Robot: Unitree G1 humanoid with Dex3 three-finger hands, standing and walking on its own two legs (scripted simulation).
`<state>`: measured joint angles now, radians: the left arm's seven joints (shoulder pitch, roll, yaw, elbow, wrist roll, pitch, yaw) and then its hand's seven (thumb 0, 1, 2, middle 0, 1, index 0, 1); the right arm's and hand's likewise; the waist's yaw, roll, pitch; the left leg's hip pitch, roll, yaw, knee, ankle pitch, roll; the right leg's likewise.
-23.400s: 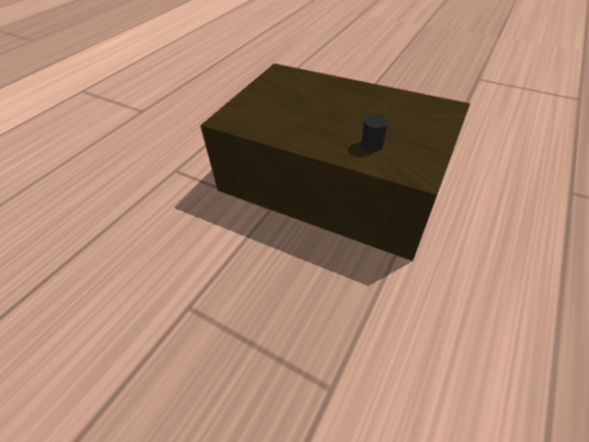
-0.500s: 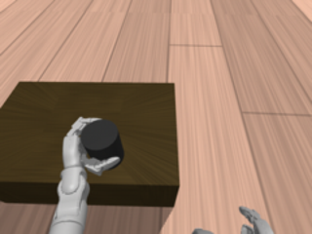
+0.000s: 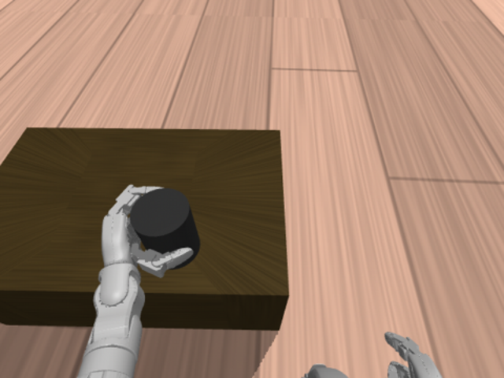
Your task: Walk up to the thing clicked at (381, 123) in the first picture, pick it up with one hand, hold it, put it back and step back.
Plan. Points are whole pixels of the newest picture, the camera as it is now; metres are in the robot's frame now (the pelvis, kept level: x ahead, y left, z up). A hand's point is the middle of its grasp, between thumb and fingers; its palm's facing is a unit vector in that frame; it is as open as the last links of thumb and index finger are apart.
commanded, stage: crouch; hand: left
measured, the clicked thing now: (168, 230) +0.35 +0.15 +0.04
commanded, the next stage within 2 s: lower in 1.20 s
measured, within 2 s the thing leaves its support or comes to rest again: neither
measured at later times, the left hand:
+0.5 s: hand (172, 223) +0.45 +0.19 -0.11, palm faces +0.17 -0.98 -0.03, open 11.8 cm
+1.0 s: hand (176, 223) +0.49 +0.20 -0.17, palm faces +0.17 -0.98 -0.02, open 11.8 cm
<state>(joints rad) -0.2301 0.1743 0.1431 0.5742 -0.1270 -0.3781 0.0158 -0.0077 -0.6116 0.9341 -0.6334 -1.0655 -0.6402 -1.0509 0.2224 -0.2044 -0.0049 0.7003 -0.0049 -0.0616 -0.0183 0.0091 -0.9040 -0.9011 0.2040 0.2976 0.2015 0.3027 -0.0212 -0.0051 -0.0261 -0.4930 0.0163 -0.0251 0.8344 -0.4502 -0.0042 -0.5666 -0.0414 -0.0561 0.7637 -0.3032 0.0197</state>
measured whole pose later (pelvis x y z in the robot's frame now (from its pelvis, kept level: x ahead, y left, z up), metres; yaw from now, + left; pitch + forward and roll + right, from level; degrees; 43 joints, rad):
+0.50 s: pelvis -0.03 +0.00 -0.11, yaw -1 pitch +27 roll -3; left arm -0.77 0.40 0.36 1.16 -0.09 -0.60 -0.05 -0.01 -0.61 0.92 -0.66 -1.02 -0.67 -1.00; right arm 0.27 -0.25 0.02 0.72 -0.05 -0.03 0.02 0.01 -0.92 -0.91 0.20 0.30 0.20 0.30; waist -0.14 0.00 -0.13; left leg -1.27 0.01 -0.06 1.43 -0.63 -0.01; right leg -1.34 -0.05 -0.06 1.33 -0.45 0.00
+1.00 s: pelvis -0.05 +0.00 -0.17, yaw -2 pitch +33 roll -4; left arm -0.93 0.50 0.43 1.22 -0.03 -0.56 -0.05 -0.01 -0.61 0.91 -0.67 -1.01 -0.68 -1.00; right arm 0.26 -0.25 0.06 0.71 -0.06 -0.02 0.03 0.00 -0.93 -0.91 0.20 0.30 0.20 0.30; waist -0.20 0.01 -0.15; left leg -1.56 0.01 -0.07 1.65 -0.68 -0.01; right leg -1.62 -0.06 -0.06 1.51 -0.48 0.01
